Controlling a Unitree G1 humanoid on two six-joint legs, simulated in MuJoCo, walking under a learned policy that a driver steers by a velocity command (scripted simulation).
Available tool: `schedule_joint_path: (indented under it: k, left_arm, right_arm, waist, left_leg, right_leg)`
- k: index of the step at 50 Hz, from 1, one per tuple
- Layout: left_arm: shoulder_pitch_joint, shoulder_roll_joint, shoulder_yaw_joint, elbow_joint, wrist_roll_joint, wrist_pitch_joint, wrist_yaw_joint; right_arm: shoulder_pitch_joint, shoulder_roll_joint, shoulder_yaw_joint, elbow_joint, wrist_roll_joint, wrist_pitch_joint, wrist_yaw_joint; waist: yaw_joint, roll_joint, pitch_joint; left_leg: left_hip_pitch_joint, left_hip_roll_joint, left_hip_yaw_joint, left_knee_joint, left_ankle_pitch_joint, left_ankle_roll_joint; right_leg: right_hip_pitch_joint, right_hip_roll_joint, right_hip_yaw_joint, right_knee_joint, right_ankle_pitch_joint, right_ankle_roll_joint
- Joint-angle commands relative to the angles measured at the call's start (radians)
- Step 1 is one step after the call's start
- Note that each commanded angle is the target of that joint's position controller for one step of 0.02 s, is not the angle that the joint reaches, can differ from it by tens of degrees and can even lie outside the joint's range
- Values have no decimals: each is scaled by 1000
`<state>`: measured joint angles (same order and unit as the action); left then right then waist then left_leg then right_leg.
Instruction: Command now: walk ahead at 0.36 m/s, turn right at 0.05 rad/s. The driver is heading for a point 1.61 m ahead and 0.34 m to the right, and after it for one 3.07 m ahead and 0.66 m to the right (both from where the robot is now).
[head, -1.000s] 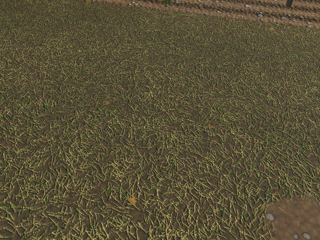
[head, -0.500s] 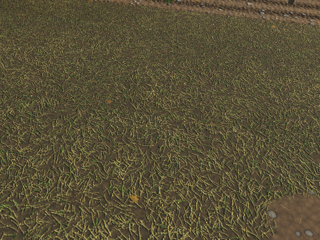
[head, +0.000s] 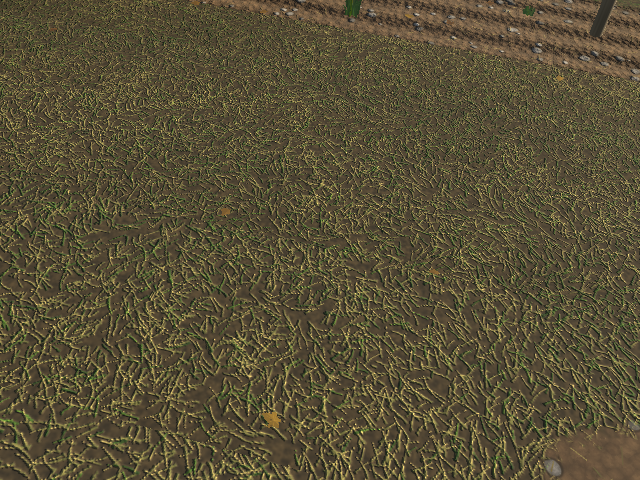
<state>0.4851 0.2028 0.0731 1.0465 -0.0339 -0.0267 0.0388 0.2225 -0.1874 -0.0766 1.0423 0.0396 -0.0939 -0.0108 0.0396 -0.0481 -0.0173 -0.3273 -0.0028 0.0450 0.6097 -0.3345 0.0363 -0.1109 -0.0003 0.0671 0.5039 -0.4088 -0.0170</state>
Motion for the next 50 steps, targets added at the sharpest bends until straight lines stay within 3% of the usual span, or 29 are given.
schedule_joint_path:
  k: [1, 2, 3, 4, 5, 6, 8, 13, 17, 21, 23, 24, 25, 26, 27, 28, 29, 30, 32, 34, 35, 36, 37, 39, 41, 42, 44, 47, 50]
  left_arm:
    - [-149, 34, -7, -103, 6, -34, -11]
    - [-109, -20, -13, -124, -18, -57, -12]
    - [-112, 20, -7, -130, -45, -70, -12]
    - [-149, 45, -6, -142, -42, -72, -15]
    - [-141, 49, -2, -130, -27, -68, -13]
    - [-125, 69, 10, -120, -13, -60, -10]
    - [-113, 70, 18, -111, -6, -38, -23]
    - [-293, 33, 3, -210, 6, -24, -44]
    - [-476, 22, -12, -306, 9, -26, -71]
    - [-483, 46, -8, -358, 8, -18, -92]
    - [-349, 87, 12, -347, 10, -17, -101]
    - [-173, 158, 43, -311, 4, -20, -99]
    - [-28, 251, 70, -282, 5, -15, -82]
    - [-123, 304, 63, -324, 0, -26, -79]
    - [-51, 231, 50, -309, 22, -33, -78]
    - [-99, 183, 41, -308, 28, -42, -74]
    - [-217, 160, 30, -332, 19, -47, -77]
    - [-284, 132, 15, -355, 15, -53, -78]
    - [-311, 130, 9, -370, 15, -57, -78]
    - [-286, 159, 14, -368, 11, -56, -59]
    - [-262, 185, 26, -359, 16, -45, -48]
    - [-238, 193, 31, -360, 12, -31, -39]
    - [-211, 205, 36, -366, 30, -25, -36]
    - [-69, 185, 28, -330, 10, -35, -18]
    - [15, 169, 20, -307, 8, -38, 3]
    - [-4, 149, 11, -306, -3, -33, 22]
    - [-48, 149, 6, -312, 6, -24, 26]
    - [-66, 164, 4, -314, 10, -12, 28]
    - [-36, 131, -1, -314, -9, 8, 54]
  right_arm:
    - [434, -136, -48, 85, -11, 5, -11]
    - [509, -208, -50, 89, -42, -6, 3]
    - [418, -180, -37, 84, -48, -18, 10]
    - [312, -123, -17, 50, -31, -26, 16]
    - [219, -95, -2, 21, -27, -29, 22]
    - [157, -77, 10, 5, -32, -25, 24]
    - [180, -50, 21, 17, -54, -14, 17]
    - [238, -105, 25, 33, -66, -13, -18]
    - [271, -129, 30, 34, -48, -9, -44]
    - [264, -185, 12, 21, -46, 11, -47]
    - [224, -227, -1, -5, -42, 27, -60]
    - [175, -236, -3, -29, -41, 27, -56]
    - [164, -207, 6, -53, -42, 14, -46]
    - [309, -54, 44, -82, -75, -26, -6]
    - [208, -129, 23, -123, -28, -76, 24]
    - [96, -190, 6, -173, 5, -86, 23]
    - [63, -197, 3, -194, -8, -76, 12]
    - [90, -207, -9, -184, -29, -53, 0]
    - [108, -192, -14, -211, -46, -16, -8]
    - [7, -183, -12, -272, -60, -6, -16]
    - [-25, -131, 4, -285, -79, -2, -12]
    - [-29, -118, 11, -292, -76, 3, -5]
    - [46, -131, 5, -267, -73, -4, 15]
    - [-104, -204, -22, -334, -37, -16, 32]
    - [-198, -214, -21, -381, -42, -38, 45]
    - [-246, -210, -15, -410, -61, -46, 56]
    - [-250, -125, 11, -409, -86, -56, 77]
    - [-226, -120, 18, -428, -72, -37, 84]
    - [-191, -128, 19, -427, -52, -28, 78]
  waist:
    - [-222, 263, 15]
    - [-191, 382, -23]
    - [-142, 254, 72]
    - [-111, 157, 144]
    - [-77, 101, 151]
    - [-47, 119, 145]
    - [-42, 170, 110]
    - [-57, 118, 127]
    - [-89, 95, 150]
    - [-52, 128, 104]
    - [40, 177, 28]
    - [135, 168, -55]
    - [184, 22, -150]
    - [4, -184, -243]
    - [84, -140, -301]
    - [72, -70, -142]
    - [-1, 73, -44]
    - [-44, 103, -24]
    - [-89, 99, -3]
    - [-76, 80, 17]
    - [-70, 60, -6]
    - [-57, 33, -22]
    - [-58, 23, -99]
    - [2, -32, -28]
    - [33, -24, 12]
    - [23, -5, 55]
    - [41, -24, 45]
    - [32, -21, 22]
    - [44, -15, 47]
  left_leg:
    - [508, 203, -332, -216, -63, 67]
    - [556, 408, -804, -410, -201, 220]
    - [463, 455, -860, -437, -363, 260]
    - [390, 417, -707, -420, -347, 215]
    - [318, 356, -540, -415, -216, 160]
    - [247, 291, -390, -415, -53, 100]
    - [202, 209, -183, -408, 197, 46]
    - [201, 204, -23, -428, 534, 31]
    - [206, 203, 72, -452, 589, -3]
    - [307, 232, 143, -278, 1016, -1]
    - [321, 268, 141, -27, 1319, 13]
    - [248, 253, 139, 207, 1277, 18]
    - [33, 159, 157, 600, 811, -2]
    - [-369, -48, -14, 927, -250, -39]
    - [-504, -37, -199, 957, -209, -14]
    - [-553, 11, -194, 881, -136, -3]
    - [-477, 53, -176, 775, -54, -13]
    - [-383, 88, -164, 693, -25, -29]
    - [-259, 122, -156, 554, -2, -50]
    - [-224, 112, -117, 366, 71, -67]
    - [-188, 89, -83, 323, 155, -80]
    - [-184, 77, -84, 278, 235, -80]
    - [-164, 71, -91, 379, 398, -67]
    - [-504, 104, -195, 344, 405, -40]
    - [-705, 117, -225, 263, 347, -20]
    - [-606, 100, -187, 93, 506, -20]
    - [-328, 39, -121, 12, 793, -4]
    - [-118, -2, -112, -51, 850, -8]
    - [-171, 74, -195, -292, 870, -36]
  right_leg:
    - [-558, 2, -29, 406, 35, -39]
    - [-748, 97, 25, 663, -173, -32]
    - [-842, 36, 105, 805, -123, -58]
    - [-883, -10, 116, 835, -10, -85]
    - [-829, -45, 118, 795, 110, -89]
    - [-750, -67, 120, 711, 196, -88]
    - [-652, -66, 79, 651, 301, -74]
    - [-682, -36, 45, 425, 473, -58]
    - [-596, -19, -58, 208, 562, -60]
    - [-469, 34, -171, 220, 364, -92]
    - [-300, 82, -204, 237, 197, -139]
    - [-77, 92, -160, 140, 237, -181]
    - [190, -52, 113, 13, 274, -256]
    - [474, -282, 636, -26, 372, -460]
    - [481, -313, 753, -180, 238, -501]
    - [365, -277, 610, -203, 264, -445]
    - [162, -236, 482, -219, 383, -386]
    - [28, -196, 385, -228, 458, -350]
    - [-129, -146, 317, -256, 476, -326]
    - [-215, -101, 244, -261, 544, -304]
    - [-241, -75, 199, -215, 640, -297]
    - [-237, -55, 175, -181, 676, -283]
    - [-202, -78, 207, -126, 694, -292]
    - [18, -121, 360, -104, 461, -300]
    - [181, -156, 418, -45, 473, -295]
    - [45, -95, 322, -16, 372, -260]
    - [-195, -35, 250, 33, 278, -215]
    - [-320, -4, 232, 159, 208, -169]
    - [-95, 2, 275, 338, 155, -122]
